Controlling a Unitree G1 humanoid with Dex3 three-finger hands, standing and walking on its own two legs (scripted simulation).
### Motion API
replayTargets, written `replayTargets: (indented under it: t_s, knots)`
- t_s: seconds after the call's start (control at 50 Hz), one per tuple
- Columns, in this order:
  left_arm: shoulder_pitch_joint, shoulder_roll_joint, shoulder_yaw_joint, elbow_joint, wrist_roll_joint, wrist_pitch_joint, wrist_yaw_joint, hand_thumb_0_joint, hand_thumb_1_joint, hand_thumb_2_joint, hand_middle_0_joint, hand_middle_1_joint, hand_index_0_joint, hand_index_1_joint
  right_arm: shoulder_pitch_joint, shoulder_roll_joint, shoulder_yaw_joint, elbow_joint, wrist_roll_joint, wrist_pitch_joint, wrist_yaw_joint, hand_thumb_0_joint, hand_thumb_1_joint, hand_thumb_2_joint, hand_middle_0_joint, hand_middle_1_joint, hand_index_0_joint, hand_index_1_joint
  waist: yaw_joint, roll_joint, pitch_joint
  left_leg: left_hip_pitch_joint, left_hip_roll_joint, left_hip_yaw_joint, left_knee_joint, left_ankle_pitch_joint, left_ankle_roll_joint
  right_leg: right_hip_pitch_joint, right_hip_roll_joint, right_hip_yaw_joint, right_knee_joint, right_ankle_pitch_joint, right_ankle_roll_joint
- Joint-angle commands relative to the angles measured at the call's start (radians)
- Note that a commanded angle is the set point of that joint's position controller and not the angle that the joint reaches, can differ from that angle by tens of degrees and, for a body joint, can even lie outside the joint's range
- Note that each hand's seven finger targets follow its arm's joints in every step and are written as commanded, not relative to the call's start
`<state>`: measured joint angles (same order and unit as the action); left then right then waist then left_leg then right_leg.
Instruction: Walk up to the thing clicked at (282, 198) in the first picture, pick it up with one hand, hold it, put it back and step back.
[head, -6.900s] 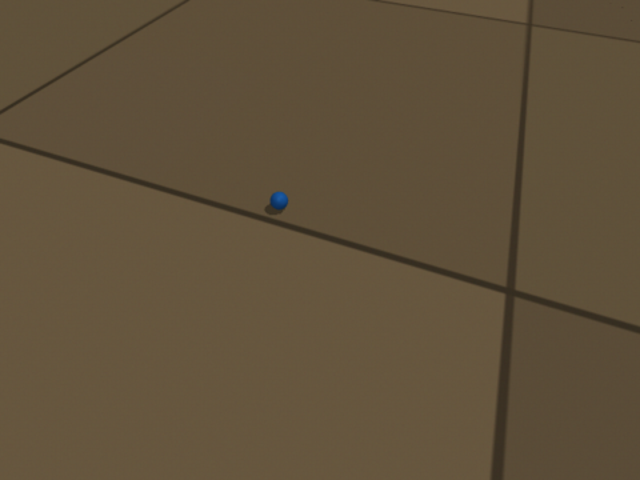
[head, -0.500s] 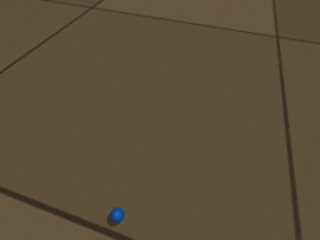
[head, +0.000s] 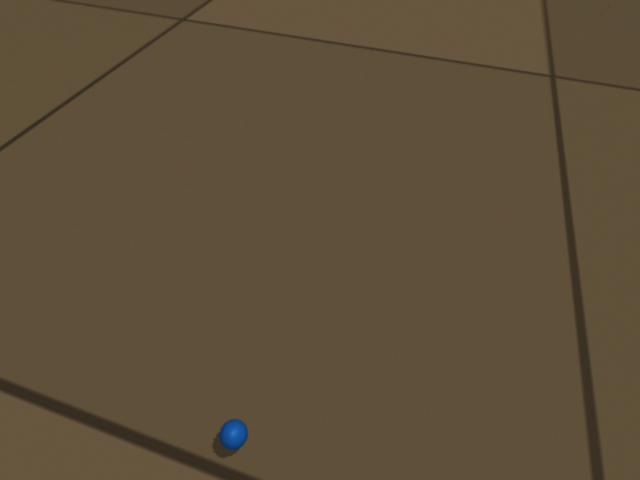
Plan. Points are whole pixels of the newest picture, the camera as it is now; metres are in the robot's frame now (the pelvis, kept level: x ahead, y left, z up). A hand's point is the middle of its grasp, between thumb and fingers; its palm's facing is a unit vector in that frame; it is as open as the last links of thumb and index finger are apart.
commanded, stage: stand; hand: left
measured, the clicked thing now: (233, 434) +0.37 +0.25 -0.74
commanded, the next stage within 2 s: walk up in 0.86 s
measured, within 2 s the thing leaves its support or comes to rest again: neither
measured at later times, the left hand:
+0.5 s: hand out of the picture +0.07 +0.25 -0.16, palm faces -0.03 -0.94 -0.34, open 7.4 cm
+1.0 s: hand out of the picture +0.07 +0.26 -0.16, palm faces -0.01 -0.94 -0.34, open 7.4 cm
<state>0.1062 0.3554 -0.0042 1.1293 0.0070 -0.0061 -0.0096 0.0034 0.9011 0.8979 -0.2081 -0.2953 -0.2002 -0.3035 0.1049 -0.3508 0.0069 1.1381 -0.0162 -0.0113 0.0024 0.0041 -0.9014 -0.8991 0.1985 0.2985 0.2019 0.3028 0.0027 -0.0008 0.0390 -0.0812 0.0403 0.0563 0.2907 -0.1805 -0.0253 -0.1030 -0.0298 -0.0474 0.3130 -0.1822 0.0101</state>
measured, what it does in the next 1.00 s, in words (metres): stands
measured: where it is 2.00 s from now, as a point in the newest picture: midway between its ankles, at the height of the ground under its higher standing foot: outside the picture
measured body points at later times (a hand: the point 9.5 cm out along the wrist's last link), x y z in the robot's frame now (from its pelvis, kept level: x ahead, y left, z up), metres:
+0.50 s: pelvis +0.00 +0.00 +0.00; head +0.01 +0.00 +0.45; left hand +0.07 +0.30 -0.13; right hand +0.07 -0.30 -0.13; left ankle -0.01 +0.13 -0.75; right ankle -0.01 -0.12 -0.75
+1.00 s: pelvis -0.01 +0.00 +0.00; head +0.02 +0.00 +0.45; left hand +0.07 +0.31 -0.13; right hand +0.07 -0.30 -0.13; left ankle -0.01 +0.13 -0.75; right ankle -0.01 -0.12 -0.75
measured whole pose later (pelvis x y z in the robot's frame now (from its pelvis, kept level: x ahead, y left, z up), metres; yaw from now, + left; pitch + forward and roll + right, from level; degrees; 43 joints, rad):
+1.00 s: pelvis -0.01 +0.00 +0.00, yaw +0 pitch -2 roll +0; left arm 0.09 0.36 0.02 1.10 0.00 0.01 -0.01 0.00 0.90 0.90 -0.21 -0.30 -0.20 -0.30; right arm 0.09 -0.35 -0.02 1.11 0.00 0.00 0.00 0.00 -0.90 -0.90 0.20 0.30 0.20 0.30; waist 0.00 -0.01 0.08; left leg -0.11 0.04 0.05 0.33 -0.19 -0.02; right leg -0.13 -0.03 -0.05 0.35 -0.19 0.01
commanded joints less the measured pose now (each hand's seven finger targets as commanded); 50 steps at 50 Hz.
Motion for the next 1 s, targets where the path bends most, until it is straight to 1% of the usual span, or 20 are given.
replayTargets:
  t_s: [0.0,0.1,0.14,0.18,0.22,0.28,0.34,0.42,0.5,0.58,0.66,0.68,0.72,0.74,0.82,0.84,0.86,0.92,0.96,0.98]
  knots:
    - [-0.041,0.212,0.041,-0.062,0.002,-0.023,0.018,0.0,0.9,0.9,-0.2,-0.3,-0.2,-0.3,-0.042,-0.213,-0.045,-0.055,0.004,-0.018,-0.01,0.0,-0.9,-0.9,0.2,0.3,0.2,0.3,-0.003,0.003,-0.076,0.02,0.12,-0.091,-0.035,0.172,0.03,0.014,-0.119,0.099,-0.039,0.176,-0.03]
    - [-0.04,0.214,0.043,-0.06,0.003,-0.023,0.018,0.0,0.9,0.9,-0.2,-0.3,-0.2,-0.3,-0.038,-0.211,-0.045,-0.057,0.003,-0.018,-0.011,0.0,-0.9,-0.9,0.2,0.3,0.2,0.3,-0.005,0.003,-0.066,0.01,0.114,-0.087,-0.036,0.163,0.033,0.013,-0.12,0.102,-0.042,0.191,-0.029]
    - [-0.036,0.217,0.044,-0.06,0.002,-0.024,0.018,0.0,0.9,0.9,-0.2,-0.3,-0.2,-0.3,-0.037,-0.213,-0.045,-0.058,0.004,-0.018,-0.01,0.0,-0.9,-0.9,0.2,0.3,0.2,0.3,-0.005,0.001,-0.075,0.022,0.118,-0.09,-0.034,0.169,0.035,0.015,-0.12,0.101,-0.039,0.188,-0.029]
    - [-0.041,0.216,0.043,-0.059,0.0,-0.023,0.018,0.0,0.9,0.9,-0.2,-0.3,-0.2,-0.3,-0.034,-0.209,-0.044,-0.058,0.003,-0.02,-0.01,0.0,-0.9,-0.9,0.2,0.3,0.2,0.3,-0.006,0.002,-0.059,0.011,0.115,-0.092,-0.042,0.165,0.027,0.008,-0.116,0.096,-0.04,0.171,-0.027]
    - [-0.034,0.21,0.04,-0.06,0.002,-0.023,0.017,0.0,0.9,0.9,-0.2,-0.3,-0.2,-0.3,-0.037,-0.216,-0.046,-0.057,0.004,-0.018,-0.011,0.0,-0.9,-0.9,0.2,0.3,0.2,0.3,-0.002,0.006,-0.07,0.018,0.118,-0.089,-0.033,0.15,0.033,0.009,-0.119,0.103,-0.046,0.166,-0.028]
    - [-0.043,0.213,0.042,-0.061,0.002,-0.022,0.017,0.0,0.9,0.9,-0.2,-0.3,-0.2,-0.3,-0.029,-0.211,-0.044,-0.056,0.002,-0.018,-0.011,0.0,-0.9,-0.9,0.2,0.3,0.2,0.3,-0.006,0.007,-0.064,0.006,0.115,-0.088,-0.037,0.143,0.031,0.015,-0.121,0.104,-0.043,0.167,-0.03]
    - [-0.031,0.211,0.039,-0.059,0.002,-0.024,0.018,0.0,0.9,0.9,-0.2,-0.3,-0.2,-0.3,-0.037,-0.211,-0.045,-0.055,0.005,-0.017,-0.009,0.0,-0.9,-0.9,0.2,0.3,0.2,0.3,-0.002,0.004,-0.059,0.01,0.115,-0.092,-0.037,0.156,0.032,0.01,-0.116,0.098,-0.049,0.174,-0.026]
    - [-0.035,0.213,0.041,-0.063,0.003,-0.024,0.019,0.0,0.9,0.9,-0.2,-0.3,-0.2,-0.3,-0.037,-0.214,-0.048,-0.059,0.004,-0.017,-0.01,0.0,-0.9,-0.9,0.2,0.3,0.2,0.3,-0.004,0.006,-0.082,0.029,0.118,-0.089,-0.026,0.169,0.035,0.012,-0.12,0.1,-0.04,0.187,-0.03]
    - [-0.03,0.214,0.04,-0.06,0.001,-0.025,0.018,0.0,0.9,0.9,-0.2,-0.3,-0.2,-0.3,-0.037,-0.207,-0.044,-0.057,0.005,-0.017,-0.01,0.0,-0.9,-0.9,0.2,0.3,0.2,0.3,-0.003,0.004,-0.063,0.017,0.115,-0.09,-0.037,0.161,0.031,0.009,-0.118,0.1,-0.042,0.183,-0.028]
    - [-0.034,0.214,0.042,-0.065,0.003,-0.025,0.019,0.0,0.9,0.9,-0.2,-0.3,-0.2,-0.3,-0.032,-0.216,-0.049,-0.06,0.003,-0.017,-0.01,0.0,-0.9,-0.9,0.2,0.3,0.2,0.3,-0.004,0.003,-0.078,0.026,0.119,-0.09,-0.03,0.181,0.035,0.016,-0.12,0.099,-0.037,0.196,-0.03]
    - [-0.035,0.215,0.042,-0.062,0.001,-0.023,0.018,0.0,0.9,0.9,-0.2,-0.3,-0.2,-0.3,-0.028,-0.205,-0.044,-0.058,0.004,-0.02,-0.011,0.0,-0.9,-0.9,0.2,0.3,0.2,0.3,-0.003,0.004,-0.064,0.012,0.116,-0.092,-0.04,0.175,0.03,0.016,-0.118,0.098,-0.034,0.183,-0.029]
    - [-0.033,0.21,0.041,-0.061,0.004,-0.023,0.019,0.0,0.9,0.9,-0.2,-0.3,-0.2,-0.3,-0.038,-0.215,-0.047,-0.061,0.004,-0.018,-0.011,0.0,-0.9,-0.9,0.2,0.3,0.2,0.3,0.0,0.007,-0.064,0.016,0.117,-0.09,-0.035,0.171,0.032,0.012,-0.117,0.096,-0.039,0.183,-0.027]
    - [-0.032,0.213,0.042,-0.062,0.003,-0.023,0.019,0.0,0.9,0.9,-0.2,-0.3,-0.2,-0.3,-0.04,-0.21,-0.048,-0.06,0.005,-0.017,-0.01,0.0,-0.9,-0.9,0.2,0.3,0.2,0.3,-0.001,-0.003,-0.059,0.021,0.115,-0.093,-0.038,0.177,0.03,0.003,-0.114,0.092,-0.04,0.177,-0.028]
    - [-0.03,0.213,0.043,-0.063,0.004,-0.024,0.019,0.0,0.9,0.9,-0.2,-0.3,-0.2,-0.3,-0.034,-0.216,-0.05,-0.063,0.005,-0.017,-0.01,0.0,-0.9,-0.9,0.2,0.3,0.2,0.3,-0.002,0.0,-0.07,0.022,0.116,-0.089,-0.03,0.168,0.036,0.017,-0.119,0.096,-0.043,0.185,-0.029]
    - [-0.033,0.211,0.041,-0.063,0.0,-0.025,0.019,0.0,0.9,0.9,-0.2,-0.3,-0.2,-0.3,-0.029,-0.209,-0.047,-0.06,0.004,-0.018,-0.009,0.0,-0.9,-0.9,0.2,0.3,0.2,0.3,-0.006,0.001,-0.057,0.017,0.113,-0.088,-0.037,0.162,0.03,0.007,-0.118,0.099,-0.044,0.181,-0.029]
    - [-0.044,0.217,0.061,-0.066,-0.007,-0.017,0.018,0.0,0.9,0.9,-0.2,-0.3,-0.2,-0.3,-0.043,-0.225,-0.062,-0.066,0.02,-0.011,-0.008,0.0,-0.9,-0.9,0.2,0.3,0.2,0.3,-0.003,0.005,-0.022,0.009,0.116,-0.097,-0.008,0.266,0.036,-0.015,-0.108,0.093,-0.012,0.291,-0.028]
    - [-0.04,0.216,0.064,-0.071,-0.009,-0.014,0.02,0.0,0.9,0.9,-0.2,-0.3,-0.2,-0.3,-0.032,-0.223,-0.065,-0.07,0.023,-0.008,-0.01,0.0,-0.9,-0.9,0.2,0.3,0.2,0.3,-0.006,0.0,-0.041,0.011,0.116,-0.091,0.007,0.302,0.038,-0.005,-0.104,0.085,-0.002,0.318,-0.028]
    - [-0.031,0.212,0.067,-0.087,-0.007,-0.009,0.021,0.0,0.9,0.9,-0.2,-0.3,-0.2,-0.3,-0.026,-0.228,-0.072,-0.083,0.023,-0.003,-0.01,0.0,-0.9,-0.9,0.2,0.3,0.2,0.3,-0.007,0.011,-0.102,0.021,0.118,-0.083,0.025,0.302,0.046,0.031,-0.105,0.079,0.024,0.316,-0.032]
    - [-0.03,0.212,0.071,-0.092,-0.001,-0.004,0.021,0.0,0.9,0.9,-0.2,-0.3,-0.2,-0.3,-0.034,-0.227,-0.078,-0.091,0.022,0.002,-0.01,0.0,-0.9,-0.9,0.2,0.3,0.2,0.3,-0.005,0.01,-0.117,0.022,0.117,-0.08,0.033,0.282,0.05,0.026,-0.104,0.074,0.038,0.297,-0.036]
    - [-0.04,0.212,0.073,-0.097,-0.002,-0.002,0.021,0.0,0.9,0.9,-0.2,-0.3,-0.2,-0.3,-0.034,-0.218,-0.077,-0.094,0.022,0.004,-0.011,0.0,-0.9,-0.9,0.2,0.3,0.2,0.3,-0.006,0.003,-0.102,0.002,0.112,-0.079,0.035,0.261,0.047,0.011,-0.102,0.078,0.036,0.275,-0.037]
